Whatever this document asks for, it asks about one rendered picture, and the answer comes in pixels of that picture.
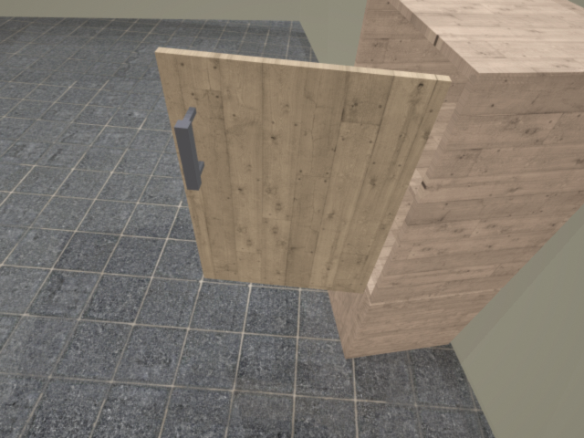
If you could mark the handle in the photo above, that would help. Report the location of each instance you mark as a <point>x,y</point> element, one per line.
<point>192,168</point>

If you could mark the cupboard door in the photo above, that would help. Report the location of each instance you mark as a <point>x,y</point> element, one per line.
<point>305,164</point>

